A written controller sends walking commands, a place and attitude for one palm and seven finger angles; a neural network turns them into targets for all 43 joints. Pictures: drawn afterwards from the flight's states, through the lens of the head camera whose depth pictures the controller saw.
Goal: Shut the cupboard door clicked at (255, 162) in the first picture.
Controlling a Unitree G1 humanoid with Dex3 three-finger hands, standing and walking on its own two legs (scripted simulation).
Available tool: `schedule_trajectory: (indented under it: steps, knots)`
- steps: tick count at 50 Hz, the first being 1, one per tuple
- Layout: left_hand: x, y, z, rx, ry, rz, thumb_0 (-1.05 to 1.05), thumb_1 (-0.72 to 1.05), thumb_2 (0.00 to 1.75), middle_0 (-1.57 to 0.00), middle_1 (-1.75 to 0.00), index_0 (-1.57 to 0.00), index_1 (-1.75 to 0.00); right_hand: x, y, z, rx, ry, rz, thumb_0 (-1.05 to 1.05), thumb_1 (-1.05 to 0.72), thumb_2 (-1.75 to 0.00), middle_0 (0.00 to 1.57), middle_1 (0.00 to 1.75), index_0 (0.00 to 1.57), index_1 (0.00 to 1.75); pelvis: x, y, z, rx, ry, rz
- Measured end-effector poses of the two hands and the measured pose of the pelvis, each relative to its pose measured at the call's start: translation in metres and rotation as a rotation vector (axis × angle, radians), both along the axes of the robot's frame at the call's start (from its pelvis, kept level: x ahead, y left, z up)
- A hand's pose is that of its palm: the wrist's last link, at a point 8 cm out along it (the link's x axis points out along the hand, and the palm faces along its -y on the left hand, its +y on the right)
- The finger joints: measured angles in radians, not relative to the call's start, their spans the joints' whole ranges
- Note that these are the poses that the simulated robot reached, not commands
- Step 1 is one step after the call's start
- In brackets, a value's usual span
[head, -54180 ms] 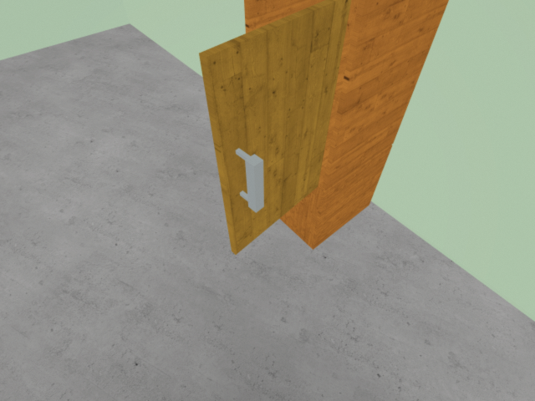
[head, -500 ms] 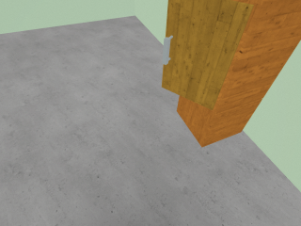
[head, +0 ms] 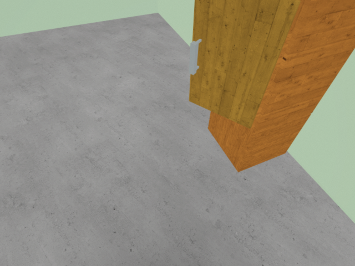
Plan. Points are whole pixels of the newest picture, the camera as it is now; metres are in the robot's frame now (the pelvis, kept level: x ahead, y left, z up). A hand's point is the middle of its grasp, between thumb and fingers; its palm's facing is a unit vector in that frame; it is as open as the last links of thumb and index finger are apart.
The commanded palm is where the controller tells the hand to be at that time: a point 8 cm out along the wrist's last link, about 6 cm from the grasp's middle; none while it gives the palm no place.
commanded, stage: look to check the result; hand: left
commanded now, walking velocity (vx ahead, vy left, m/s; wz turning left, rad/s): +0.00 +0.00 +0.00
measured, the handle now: (196, 56) +0.98 -0.04 -0.04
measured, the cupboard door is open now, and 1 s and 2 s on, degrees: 32 32 32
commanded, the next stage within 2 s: walk to a spot facing it in 0.24 s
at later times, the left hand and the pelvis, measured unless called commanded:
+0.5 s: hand out of the picture +0.02 +0.17 -0.18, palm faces +0.05 -0.97 -0.22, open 7.3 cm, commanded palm none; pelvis +0.01 -0.01 +0.00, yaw +2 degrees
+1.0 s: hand out of the picture +0.02 +0.25 -0.17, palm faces +0.31 -0.92 -0.25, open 7.4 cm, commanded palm none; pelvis -0.01 +0.02 +0.00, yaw +18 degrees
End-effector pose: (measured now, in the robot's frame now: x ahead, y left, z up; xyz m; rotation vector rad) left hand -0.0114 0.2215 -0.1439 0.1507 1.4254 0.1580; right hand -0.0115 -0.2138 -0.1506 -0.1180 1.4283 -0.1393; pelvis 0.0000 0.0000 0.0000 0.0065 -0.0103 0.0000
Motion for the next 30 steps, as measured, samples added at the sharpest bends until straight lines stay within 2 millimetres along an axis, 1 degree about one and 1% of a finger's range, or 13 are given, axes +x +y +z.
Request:
schedule_trajectory:
  steps: [9, 19, 25, 30]
  knots:
    - [0.015, -0.001, 0.001, 0.008, -0.023, -0.006, 0.00, 0.91, 0.90, -0.20, -0.30, -0.20, -0.30, 0.016, -0.011, 0.001, -0.015, -0.021, 0.009, 0.01, -0.91, -0.90, 0.19, 0.30, 0.20, 0.30, 0.007, -0.004, 0.000, 0.002, -0.003, 0.000]
    - [0.025, -0.002, 0.002, 0.013, -0.041, -0.009, 0.00, 0.91, 0.90, -0.20, -0.30, -0.20, -0.30, 0.035, -0.026, 0.005, -0.040, -0.054, 0.023, 0.01, -0.91, -0.90, 0.19, 0.30, 0.20, 0.30, 0.013, -0.010, 0.001, 0.003, -0.009, 0.002]
    - [0.025, -0.002, -0.001, 0.023, -0.053, 0.020, 0.00, 0.91, 0.90, -0.20, -0.30, -0.20, -0.30, 0.041, -0.031, 0.003, -0.044, -0.053, 0.043, 0.01, -0.91, -0.90, 0.19, 0.30, 0.20, 0.30, 0.011, -0.012, -0.002, 0.003, -0.007, 0.031]
    - [0.018, 0.004, -0.009, 0.025, -0.075, 0.080, 0.00, 0.91, 0.90, -0.20, -0.30, -0.20, -0.30, 0.045, -0.029, -0.003, -0.049, -0.023, 0.085, 0.01, -0.91, -0.90, 0.19, 0.30, 0.20, 0.30, 0.007, -0.009, -0.010, -0.014, -0.012, 0.093]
